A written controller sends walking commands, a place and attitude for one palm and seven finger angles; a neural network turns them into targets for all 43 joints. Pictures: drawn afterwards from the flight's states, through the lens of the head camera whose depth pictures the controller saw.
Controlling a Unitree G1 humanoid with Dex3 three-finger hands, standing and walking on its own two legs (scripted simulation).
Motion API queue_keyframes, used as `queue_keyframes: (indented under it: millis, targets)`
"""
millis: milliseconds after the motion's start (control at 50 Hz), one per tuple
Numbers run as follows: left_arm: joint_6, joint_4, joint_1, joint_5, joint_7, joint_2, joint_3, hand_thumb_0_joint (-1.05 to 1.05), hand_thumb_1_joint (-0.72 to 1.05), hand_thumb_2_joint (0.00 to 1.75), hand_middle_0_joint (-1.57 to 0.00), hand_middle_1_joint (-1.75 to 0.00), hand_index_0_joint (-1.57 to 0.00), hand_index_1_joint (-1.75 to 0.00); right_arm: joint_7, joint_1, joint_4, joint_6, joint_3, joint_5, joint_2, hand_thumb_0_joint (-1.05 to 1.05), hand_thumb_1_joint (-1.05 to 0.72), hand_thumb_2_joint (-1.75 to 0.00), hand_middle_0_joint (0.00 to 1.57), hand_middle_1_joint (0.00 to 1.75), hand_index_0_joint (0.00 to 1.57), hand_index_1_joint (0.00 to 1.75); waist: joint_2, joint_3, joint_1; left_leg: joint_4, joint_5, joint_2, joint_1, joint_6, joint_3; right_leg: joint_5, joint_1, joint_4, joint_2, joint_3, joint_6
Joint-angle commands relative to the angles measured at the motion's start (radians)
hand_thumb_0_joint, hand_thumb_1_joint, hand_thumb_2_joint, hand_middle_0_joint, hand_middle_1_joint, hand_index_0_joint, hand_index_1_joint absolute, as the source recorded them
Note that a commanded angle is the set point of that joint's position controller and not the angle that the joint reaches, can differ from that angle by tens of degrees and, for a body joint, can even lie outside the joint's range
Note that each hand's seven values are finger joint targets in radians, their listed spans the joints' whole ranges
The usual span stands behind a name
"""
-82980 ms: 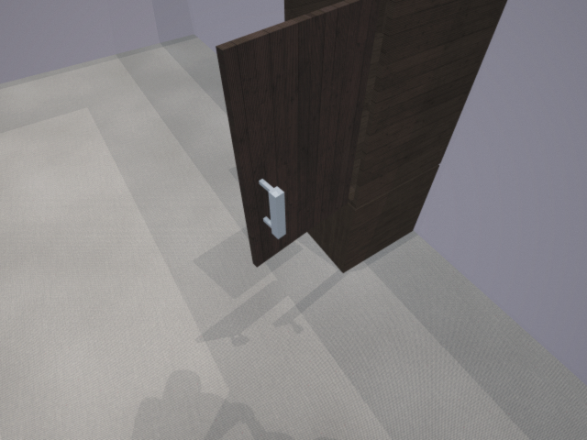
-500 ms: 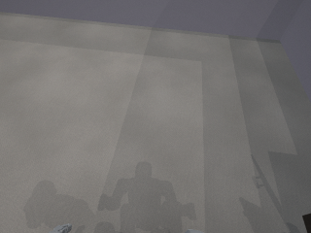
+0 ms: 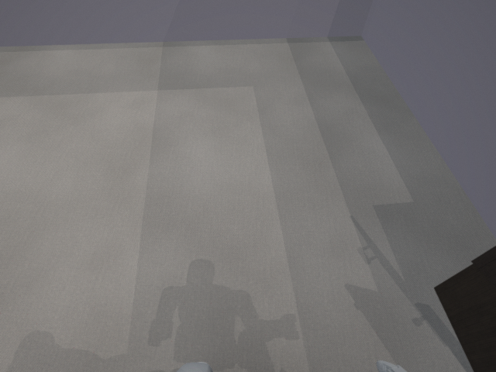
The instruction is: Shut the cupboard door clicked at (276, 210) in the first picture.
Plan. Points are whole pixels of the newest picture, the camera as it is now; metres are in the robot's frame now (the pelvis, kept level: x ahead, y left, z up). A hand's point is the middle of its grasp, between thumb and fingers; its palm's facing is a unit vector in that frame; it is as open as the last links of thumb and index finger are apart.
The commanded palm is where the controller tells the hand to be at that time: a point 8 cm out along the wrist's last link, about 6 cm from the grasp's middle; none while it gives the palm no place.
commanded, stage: turn to face it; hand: left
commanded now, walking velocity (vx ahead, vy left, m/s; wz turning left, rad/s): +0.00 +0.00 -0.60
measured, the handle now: out of the picture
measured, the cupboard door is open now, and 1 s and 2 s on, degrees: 19 19 19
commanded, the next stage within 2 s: take the last steps up to it in 1.62 s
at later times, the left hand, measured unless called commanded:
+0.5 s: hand (174, 336) +0.19 +0.16 -0.16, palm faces -0.31 -0.91 -0.28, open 7.4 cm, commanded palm none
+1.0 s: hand (180, 345) +0.18 +0.15 -0.18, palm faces -0.47 -0.86 -0.20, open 7.4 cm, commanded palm none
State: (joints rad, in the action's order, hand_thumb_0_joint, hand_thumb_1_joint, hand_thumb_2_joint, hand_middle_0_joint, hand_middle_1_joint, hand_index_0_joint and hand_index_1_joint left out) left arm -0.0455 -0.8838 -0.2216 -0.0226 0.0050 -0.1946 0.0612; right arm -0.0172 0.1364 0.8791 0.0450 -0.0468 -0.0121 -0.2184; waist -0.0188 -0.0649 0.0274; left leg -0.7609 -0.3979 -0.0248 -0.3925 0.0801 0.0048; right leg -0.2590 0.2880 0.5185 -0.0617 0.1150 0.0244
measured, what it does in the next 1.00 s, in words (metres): steps on the spot, turning right: left foot, then right foot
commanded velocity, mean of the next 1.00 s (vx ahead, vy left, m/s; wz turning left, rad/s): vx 0.00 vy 0.00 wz -0.60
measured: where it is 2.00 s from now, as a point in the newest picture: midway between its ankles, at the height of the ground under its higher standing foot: outside the picture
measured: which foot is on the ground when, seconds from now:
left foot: up 0.00-0.04, down 0.06-0.48, up 0.50-0.98, down 1.00-1.00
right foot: down 0.00-0.06, up 0.08-0.46, down 0.48-1.00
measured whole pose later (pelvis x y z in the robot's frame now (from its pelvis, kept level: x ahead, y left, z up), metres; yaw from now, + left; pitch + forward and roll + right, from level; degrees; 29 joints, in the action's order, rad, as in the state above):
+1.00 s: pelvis +0.03 +0.00 -0.01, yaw -34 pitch +2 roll -1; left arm -0.06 -0.91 -0.25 -0.01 0.00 -0.22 0.07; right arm -0.02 0.12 0.86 0.02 -0.03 -0.01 -0.22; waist -0.03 -0.05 0.04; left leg -0.56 -0.29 -0.02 -0.32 0.05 0.01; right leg -0.28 0.33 0.58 -0.09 0.15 0.00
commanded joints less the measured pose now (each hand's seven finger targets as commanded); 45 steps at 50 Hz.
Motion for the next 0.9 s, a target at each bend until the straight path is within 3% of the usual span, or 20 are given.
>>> queue_keyframes:
  millis: [0, 20, 40, 60, 100, 160, 280, 360, 400, 420, 440, 460, 480, 500, 520, 560, 600, 720, 760, 880]
  targets:
    - [0.010, 0.079, 0.042, 0.010, -0.013, -0.180, 0.058, 0.00, 0.90, 0.90, -0.20, -0.30, -0.20, -0.30, -0.021, 0.116, -0.043, -0.047, -0.028, 0.010, -0.127, 0.00, -0.90, -0.90, 0.20, 0.30, 0.20, 0.30, -0.049, 0.155, -0.058, 0.388, 0.196, -0.051, 0.296, -0.027, -0.041, 0.261, 0.072, 0.016, 0.144, 0.219, 0.055]
    - [0.007, 0.097, 0.009, 0.021, -0.006, -0.122, 0.047, 0.00, 0.90, 0.90, -0.20, -0.30, -0.20, -0.30, -0.025, 0.132, -0.050, -0.059, -0.040, -0.005, -0.214, 0.00, -0.90, -0.90, 0.20, 0.30, 0.20, 0.30, 0.218, 0.179, -0.056, 0.475, 0.293, -0.278, 0.418, -0.100, -0.253, -0.046, 0.232, 0.181, 0.005, 0.084, -0.004]
    - [0.007, 0.108, 0.030, 0.014, 0.001, -0.127, 0.043, 0.00, 0.90, 0.90, -0.20, -0.30, -0.20, -0.30, -0.029, 0.148, -0.058, -0.052, -0.047, -0.012, -0.260, 0.00, -0.90, -0.90, 0.20, 0.30, 0.20, 0.30, 0.313, 0.150, -0.066, 0.481, 0.437, -0.449, 0.378, -0.206, -0.370, -0.364, 0.292, 0.412, -0.006, -0.049, -0.043]
    - [0.007, 0.112, 0.042, 0.005, 0.005, -0.149, 0.049, 0.00, 0.90, 0.90, -0.20, -0.30, -0.20, -0.30, -0.031, 0.134, -0.073, -0.046, -0.038, -0.021, -0.243, 0.00, -0.90, -0.90, 0.20, 0.30, 0.20, 0.30, 0.213, 0.122, -0.064, 0.462, 0.477, -0.456, 0.287, -0.254, -0.334, -0.351, 0.264, 0.553, 0.037, -0.034, -0.047]
    - [-0.006, 0.080, 0.014, -0.004, 0.016, -0.159, 0.062, 0.00, 0.90, 0.90, -0.20, -0.30, -0.20, -0.30, -0.038, 0.041, -0.091, -0.053, -0.020, -0.020, -0.181, 0.00, -0.90, -0.90, 0.20, 0.30, 0.20, 0.30, 0.222, 0.097, -0.018, 0.440, 0.578, -0.375, 0.262, -0.232, -0.206, -0.267, 0.292, 0.669, 0.065, -0.051, -0.070]
    - [-0.015, 0.077, 0.033, 0.002, 0.030, -0.129, 0.053, 0.00, 0.90, 0.90, -0.20, -0.30, -0.20, -0.30, -0.038, 0.061, -0.081, -0.052, -0.020, -0.022, -0.170, 0.00, -0.90, -0.90, 0.20, 0.30, 0.20, 0.30, 0.173, 0.084, -0.027, 0.396, 0.687, -0.302, 0.325, -0.206, -0.046, -0.204, 0.300, 0.645, 0.078, -0.098, -0.086]
    - [-0.017, 0.102, 0.110, 0.004, 0.039, -0.100, 0.040, 0.00, 0.90, 0.90, -0.20, -0.30, -0.20, -0.30, -0.027, 0.139, -0.035, -0.048, -0.034, -0.019, -0.188, 0.00, -0.90, -0.90, 0.20, 0.30, 0.20, 0.30, 0.208, 0.097, -0.064, 0.368, 0.695, -0.313, 0.375, -0.202, 0.055, -0.168, 0.242, 0.439, 0.096, -0.171, -0.080]
    - [-0.009, 0.102, 0.112, 0.002, 0.038, -0.101, 0.034, 0.00, 0.90, 0.90, -0.20, -0.30, -0.20, -0.30, -0.017, 0.126, -0.026, -0.043, -0.047, -0.020, -0.210, 0.00, -0.90, -0.90, 0.20, 0.30, 0.20, 0.30, 0.257, 0.102, -0.067, 0.317, 0.682, -0.331, 0.345, -0.193, 0.094, -0.162, 0.133, 0.268, 0.072, -0.220, -0.056]
    - [-0.003, 0.097, 0.085, 0.002, 0.036, -0.114, 0.037, 0.00, 0.90, 0.90, -0.20, -0.30, -0.20, -0.30, -0.012, 0.116, -0.025, -0.041, -0.052, -0.018, -0.219, 0.00, -0.90, -0.90, 0.20, 0.30, 0.20, 0.30, 0.241, 0.090, -0.045, 0.264, 0.636, -0.331, 0.284, -0.161, 0.115, -0.083, 0.032, 0.136, 0.064, -0.228, -0.038]
    - [0.001, 0.081, 0.024, 0.002, 0.034, -0.130, 0.043, 0.00, 0.90, 0.90, -0.20, -0.30, -0.20, -0.30, -0.011, 0.088, -0.030, -0.041, -0.053, -0.014, -0.222, 0.00, -0.90, -0.90, 0.20, 0.30, 0.20, 0.30, 0.205, 0.105, -0.002, 0.188, 0.558, -0.318, 0.214, -0.126, 0.141, 0.028, -0.083, 0.024, 0.066, -0.222, -0.024]
    - [0.012, 0.051, -0.074, -0.004, 0.027, -0.194, 0.054, 0.00, 0.90, 0.90, -0.20, -0.30, -0.20, -0.30, -0.005, 0.077, -0.040, -0.041, -0.051, -0.004, -0.199, 0.00, -0.90, -0.90, 0.20, 0.30, 0.20, 0.30, 0.052, 0.157, 0.047, 0.013, 0.420, -0.260, 0.113, -0.069, 0.194, 0.198, -0.253, -0.102, 0.145, -0.121, 0.009]
    - [0.028, 0.035, -0.133, -0.012, 0.010, -0.315, 0.077, 0.00, 0.90, 0.90, -0.20, -0.30, -0.20, -0.30, -0.001, 0.045, -0.090, -0.038, -0.024, 0.001, -0.103, 0.00, -0.90, -0.90, 0.20, 0.30, 0.20, 0.30, -0.313, 0.153, 0.076, -0.253, -0.200, -0.077, -0.189, -0.005, 0.224, 0.561, -0.391, -0.163, 0.406, 0.263, 0.117]
    - [0.021, 0.023, -0.154, 0.009, -0.003, -0.342, 0.076, 0.00, 0.90, 0.90, -0.20, -0.30, -0.20, -0.30, -0.014, 0.026, -0.103, -0.020, -0.019, -0.002, -0.136, 0.00, -0.90, -0.90, 0.20, 0.30, 0.20, 0.30, -0.283, 0.161, 0.079, -0.403, -0.284, -0.061, -0.218, -0.005, 0.064, 0.685, -0.311, -0.165, 0.481, 0.315, 0.194]
    - [0.017, 0.035, -0.116, 0.009, -0.013, -0.309, 0.072, 0.00, 0.90, 0.90, -0.20, -0.30, -0.20, -0.30, -0.015, 0.019, -0.099, -0.011, -0.022, 0.000, -0.136, 0.00, -0.90, -0.90, 0.20, 0.30, 0.20, 0.30, -0.189, 0.114, 0.057, -0.455, -0.206, -0.087, -0.236, -0.012, 0.005, 0.587, -0.261, -0.172, 0.455, 0.251, 0.208]
    - [0.019, 0.053, -0.047, 0.006, -0.021, -0.272, 0.070, 0.00, 0.90, 0.90, -0.20, -0.30, -0.20, -0.30, -0.019, 0.011, -0.085, -0.012, -0.023, -0.001, -0.126, 0.00, -0.90, -0.90, 0.20, 0.30, 0.20, 0.30, -0.236, 0.095, 0.034, -0.468, -0.150, -0.095, -0.276, -0.009, -0.012, 0.506, -0.244, -0.178, 0.400, 0.255, 0.195]
    - [0.023, 0.079, 0.041, 0.012, -0.020, -0.214, 0.046, 0.00, 0.90, 0.90, -0.20, -0.30, -0.20, -0.30, -0.009, 0.027, -0.059, -0.010, -0.029, -0.008, -0.144, 0.00, -0.90, -0.90, 0.20, 0.30, 0.20, 0.30, -0.183, 0.064, -0.008, -0.456, -0.013, -0.103, -0.232, 0.007, -0.025, 0.438, -0.164, -0.183, 0.322, 0.143, 0.155]
    - [0.031, 0.083, 0.053, 0.010, -0.019, -0.202, 0.043, 0.00, 0.90, 0.90, -0.20, -0.30, -0.20, -0.30, 0.000, 0.058, -0.039, -0.006, -0.027, -0.009, -0.126, 0.00, -0.90, -0.90, 0.20, 0.30, 0.20, 0.30, -0.121, 0.102, -0.029, -0.406, 0.049, -0.085, -0.182, 0.014, -0.012, 0.431, -0.152, -0.175, 0.278, 0.096, 0.134]
    - [0.038, 0.067, -0.008, 0.005, -0.013, -0.211, 0.047, 0.00, 0.90, 0.90, -0.20, -0.30, -0.20, -0.30, -0.002, 0.018, -0.056, -0.006, -0.027, -0.010, -0.114, 0.00, -0.90, -0.90, 0.20, 0.30, 0.20, 0.30, -0.074, 0.115, -0.008, -0.288, 0.048, -0.055, -0.192, 0.024, -0.016, 0.371, -0.185, -0.181, 0.271, 0.170, 0.157]
    - [0.036, 0.061, -0.024, 0.003, -0.012, -0.215, 0.049, 0.00, 0.90, 0.90, -0.20, -0.30, -0.20, -0.30, -0.004, -0.005, -0.072, -0.008, -0.026, -0.007, -0.112, 0.00, -0.90, -0.90, 0.20, 0.30, 0.20, 0.30, -0.107, 0.109, 0.001, -0.242, 0.029, -0.045, -0.187, 0.024, -0.016, 0.385, -0.188, -0.175, 0.271, 0.202, 0.167]
    - [0.023, 0.061, -0.002, -0.005, -0.015, -0.232, 0.063, 0.00, 0.90, 0.90, -0.20, -0.30, -0.20, -0.30, -0.011, -0.009, -0.090, -0.024, -0.023, 0.008, -0.100, 0.00, -0.90, -0.90, 0.20, 0.30, 0.20, 0.30, -0.133, 0.111, -0.007, 0.036, -0.019, -0.001, -0.016, -0.002, -0.014, 0.414, -0.104, -0.122, 0.265, 0.303, 0.169]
